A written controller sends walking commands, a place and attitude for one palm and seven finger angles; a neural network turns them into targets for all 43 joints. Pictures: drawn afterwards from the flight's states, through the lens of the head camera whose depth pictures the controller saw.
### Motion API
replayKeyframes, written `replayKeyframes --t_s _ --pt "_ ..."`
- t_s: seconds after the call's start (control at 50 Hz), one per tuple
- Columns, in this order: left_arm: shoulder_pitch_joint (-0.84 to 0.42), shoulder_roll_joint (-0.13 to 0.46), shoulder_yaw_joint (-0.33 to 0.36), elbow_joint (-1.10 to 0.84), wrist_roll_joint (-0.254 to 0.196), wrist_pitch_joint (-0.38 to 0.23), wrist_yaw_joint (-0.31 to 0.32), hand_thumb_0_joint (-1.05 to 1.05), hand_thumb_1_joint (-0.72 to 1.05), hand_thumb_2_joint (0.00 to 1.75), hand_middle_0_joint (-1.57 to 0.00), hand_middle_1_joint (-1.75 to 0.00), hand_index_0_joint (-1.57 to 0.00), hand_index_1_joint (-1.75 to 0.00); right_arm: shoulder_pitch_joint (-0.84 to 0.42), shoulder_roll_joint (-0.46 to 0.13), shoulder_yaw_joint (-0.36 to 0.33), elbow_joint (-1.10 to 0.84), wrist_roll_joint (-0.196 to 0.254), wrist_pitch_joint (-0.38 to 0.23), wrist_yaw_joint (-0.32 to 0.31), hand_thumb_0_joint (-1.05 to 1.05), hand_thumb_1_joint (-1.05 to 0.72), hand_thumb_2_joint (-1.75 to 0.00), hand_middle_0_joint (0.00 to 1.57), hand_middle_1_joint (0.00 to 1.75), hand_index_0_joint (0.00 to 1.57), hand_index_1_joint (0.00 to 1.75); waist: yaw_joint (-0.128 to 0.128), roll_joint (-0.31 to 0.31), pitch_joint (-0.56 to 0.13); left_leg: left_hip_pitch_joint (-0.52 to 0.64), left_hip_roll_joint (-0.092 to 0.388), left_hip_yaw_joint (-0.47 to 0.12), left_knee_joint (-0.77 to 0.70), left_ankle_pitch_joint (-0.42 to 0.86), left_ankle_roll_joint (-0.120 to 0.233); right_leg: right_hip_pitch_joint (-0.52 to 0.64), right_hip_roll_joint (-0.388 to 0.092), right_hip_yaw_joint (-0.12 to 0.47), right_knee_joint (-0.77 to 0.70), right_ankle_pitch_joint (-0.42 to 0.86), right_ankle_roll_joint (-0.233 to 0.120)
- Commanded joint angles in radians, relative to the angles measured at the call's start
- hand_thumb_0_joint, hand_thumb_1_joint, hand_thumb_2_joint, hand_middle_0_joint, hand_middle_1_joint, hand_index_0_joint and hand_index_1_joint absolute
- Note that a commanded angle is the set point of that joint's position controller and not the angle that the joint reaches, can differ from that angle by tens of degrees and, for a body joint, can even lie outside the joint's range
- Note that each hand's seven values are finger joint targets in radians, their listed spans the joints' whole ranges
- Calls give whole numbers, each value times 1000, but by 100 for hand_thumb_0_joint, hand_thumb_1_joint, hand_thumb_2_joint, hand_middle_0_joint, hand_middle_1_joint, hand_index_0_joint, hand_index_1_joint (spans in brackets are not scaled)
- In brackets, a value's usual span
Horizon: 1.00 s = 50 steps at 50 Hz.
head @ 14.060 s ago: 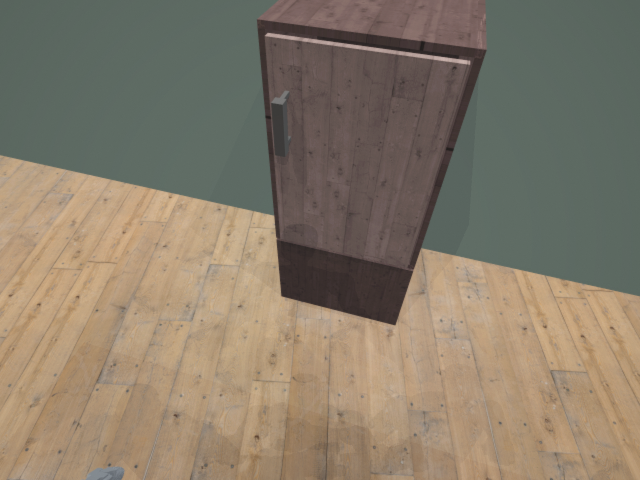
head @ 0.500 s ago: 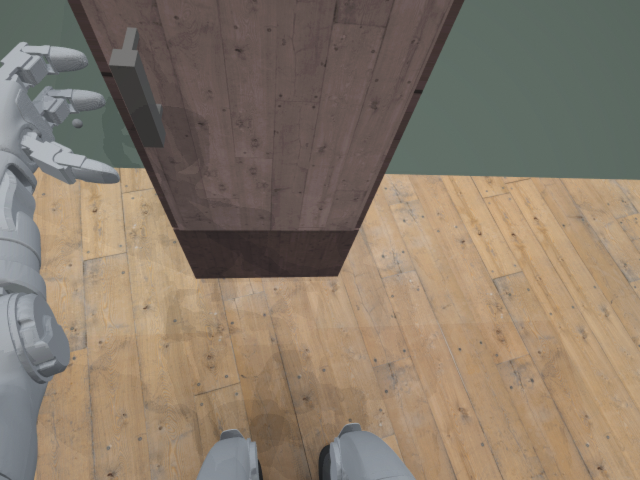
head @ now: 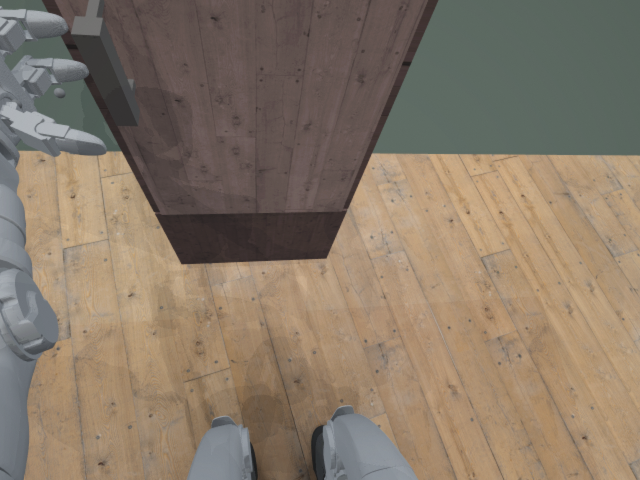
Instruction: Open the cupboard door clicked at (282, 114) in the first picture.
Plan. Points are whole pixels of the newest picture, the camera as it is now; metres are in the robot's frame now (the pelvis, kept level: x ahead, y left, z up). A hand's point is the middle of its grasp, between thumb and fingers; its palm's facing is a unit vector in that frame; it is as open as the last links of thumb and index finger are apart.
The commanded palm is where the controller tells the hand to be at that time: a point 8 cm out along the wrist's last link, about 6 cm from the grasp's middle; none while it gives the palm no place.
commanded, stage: slide the fingers in behind the handle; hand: left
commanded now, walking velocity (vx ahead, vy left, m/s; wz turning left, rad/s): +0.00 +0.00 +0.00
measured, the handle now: (112, 64) +0.59 +0.19 +0.08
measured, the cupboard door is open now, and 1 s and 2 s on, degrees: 0 0 0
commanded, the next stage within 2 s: close the thumb around the handle in 1.28 s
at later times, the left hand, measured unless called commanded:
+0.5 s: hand (79, 93) +0.54 +0.21 +0.09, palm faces -0.02 -1.00 +0.00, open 14.0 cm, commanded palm +0.52 +0.24 +0.09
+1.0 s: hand (127, 98) +0.53 +0.16 +0.09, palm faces +0.00 -1.00 -0.02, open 14.0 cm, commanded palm +0.51 +0.21 +0.09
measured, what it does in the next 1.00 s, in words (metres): stands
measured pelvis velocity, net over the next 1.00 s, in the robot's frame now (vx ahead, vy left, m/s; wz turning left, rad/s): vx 0.01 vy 0.00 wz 0.01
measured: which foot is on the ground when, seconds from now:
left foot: down 0.00-1.00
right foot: down 0.00-1.00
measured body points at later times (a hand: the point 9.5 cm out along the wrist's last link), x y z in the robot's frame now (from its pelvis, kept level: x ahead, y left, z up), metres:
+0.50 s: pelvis +0.01 +0.01 +0.00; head +0.16 +0.04 +0.43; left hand +0.53 +0.27 +0.09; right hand +0.00 -0.26 -0.10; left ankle +0.01 +0.09 -0.67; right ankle +0.01 -0.12 -0.67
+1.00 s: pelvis +0.01 +0.00 +0.00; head +0.14 +0.01 +0.43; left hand +0.53 +0.22 +0.09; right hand +0.00 -0.26 -0.11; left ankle +0.01 +0.09 -0.67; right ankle +0.01 -0.12 -0.67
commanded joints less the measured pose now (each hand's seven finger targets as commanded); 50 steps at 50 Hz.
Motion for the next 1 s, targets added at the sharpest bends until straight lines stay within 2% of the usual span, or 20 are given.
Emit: replayKeyframes --t_s 0.0,0.06,0.12,0.16,0.22,0.24,0.3,0.34,0.36,0.38,0.5,0.56,0.68,0.7,0.74,0.82,0.86,0.88,0.94,0.98 --pt "-441 266 26 -227 -7 -63 32 0 -50 30 -30 -120 -30 -120 199 -198 -70 -41 -1 -13 -11 0 -90 -90 20 30 20 30 -1 203 -505 468 -17 -78 -106 406 -5 137 23 42 -96 270 -8" --pt "-410 277 58 -277 -13 -82 45 0 -50 30 -30 -120 -30 -120 205 -199 -76 -45 -7 -11 -4 0 -90 -90 20 30 20 30 17 224 -575 535 -14 -82 -104 487 -12 152 26 36 -87 317 -11" --pt "-391 220 26 -268 -21 -80 42 0 -50 30 -30 -120 -30 -120 199 -191 -76 -49 -2 -8 1 0 -90 -90 20 30 20 30 8 201 -525 511 -17 -74 -108 478 -9 158 29 35 -91 331 -12" --pt "-394 257 52 -272 -20 -79 45 0 -50 30 -30 -120 -30 -120 201 -198 -80 -46 -2 -3 0 0 -90 -90 20 30 20 30 13 190 -535 502 -17 -75 -112 465 -9 177 29 38 -94 329 -9" --pt "-386 158 -8 -285 -29 -84 48 0 -50 30 -30 -120 -30 -120 199 -187 -82 -46 -2 -6 2 0 -90 -90 20 30 20 30 2 194 -512 540 -14 -81 -116 496 -11 143 30 30 -95 331 -12" --pt "-378 167 4 -274 -31 -83 50 0 -50 30 -30 -120 -30 -120 197 -190 -85 -40 -2 -6 3 0 -90 -90 20 30 20 30 6 211 -511 552 -12 -81 -113 491 -15 124 28 29 -99 319 -11" --pt "-389 153 -11 -220 -29 -70 57 0 -50 30 -30 -120 -30 -120 197 -192 -82 -34 -1 -7 2 0 -90 -90 20 30 20 30 -10 151 -452 486 -17 -78 -117 428 -8 131 27 33 -105 292 -9" --pt "-390 171 8 -257 -25 -83 66 0 -50 30 -30 -120 -30 -120 201 -190 -84 -36 -4 -9 2 0 -90 -90 20 30 20 30 7 188 -511 537 -17 -83 -112 503 -14 139 25 31 -90 332 -13" --pt "-409 130 -22 -291 -26 -90 66 0 -50 30 -30 -120 -30 -120 198 -185 -86 -35 -7 -11 5 0 -90 -90 20 30 20 30 0 216 -539 574 -14 -88 -105 538 -18 122 25 29 -86 343 -12" --pt "-387 139 -5 -298 -25 -97 70 0 -50 30 -30 -120 -30 -120 197 -183 -90 -34 -8 -11 8 0 -90 -90 20 30 20 30 15 221 -541 591 -12 -91 -103 566 -23 123 25 25 -85 347 -14" --pt "-365 65 -48 -281 -32 -85 88 0 -50 30 -30 -120 -30 -120 181 -179 -91 -42 -3 -4 15 0 -90 -90 20 30 20 30 7 173 -492 551 -17 -86 -112 528 -19 129 25 23 -88 339 -11" --pt "-393 65 -37 -344 -26 -107 114 0 -50 30 -30 -120 -30 -120 180 -173 -97 -39 -8 -7 18 0 -90 -90 20 30 20 30 18 219 -556 617 -13 -96 -105 589 -28 124 23 23 -81 351 -13" --pt "-407 -17 -92 -283 -17 -107 152 0 -50 30 -30 -120 -30 -120 173 -168 -97 -24 -9 -10 27 0 -90 -90 20 30 20 30 -4 176 -478 573 -15 -99 -115 525 -28 100 22 19 -86 316 -12" --pt "-400 9 -65 -296 -14 -109 161 0 -50 30 -30 -120 -30 -120 178 -172 -100 -27 -10 -11 27 0 -90 -90 20 30 20 30 5 151 -504 568 -18 -97 -114 517 -24 123 22 21 -84 323 -12" --pt "-395 27 -45 -314 -11 -118 174 0 -50 30 -30 -120 -30 -120 175 -168 -98 -33 -12 -15 29 0 -90 -90 20 30 20 30 19 177 -548 578 -22 -91 -109 541 -24 144 21 25 -76 348 -12" --pt "-377 -22 -77 -283 -6 -126 185 0 -50 30 -30 -120 -30 -120 171 -159 -94 -38 -11 -18 31 0 -90 -90 20 30 20 30 9 123 -493 517 -29 -78 -112 491 -15 169 21 29 -79 356 -12" --pt "-370 33 -36 -278 1 -127 193 0 -50 30 -30 -120 -30 -120 168 -167 -96 -40 -9 -18 29 0 -90 -90 20 30 20 30 24 124 -507 499 -30 -73 -115 455 -16 177 18 35 -78 337 -12" --pt "-381 -4 -72 -276 1 -126 193 0 -50 30 -30 -120 -30 -120 163 -162 -94 -42 -7 -19 29 0 -90 -90 20 30 20 30 10 121 -494 490 -33 -68 -117 438 -13 176 18 38 -84 336 -10" --pt "-392 65 -25 -257 5 -127 197 0 -50 30 -30 -120 -30 -120 165 -167 -88 -45 -6 -22 22 0 -90 -90 20 30 20 30 15 102 -477 431 -38 -58 -119 381 -5 206 15 49 -86 322 -8" --pt "-402 46 -47 -267 10 -134 193 0 -50 30 -30 -120 -30 -120 160 -162 -88 -48 -5 -28 20 0 -90 -90 20 30 20 30 14 116 -485 427 -40 -54 -118 367 -6 210 13 54 -86 318 -8"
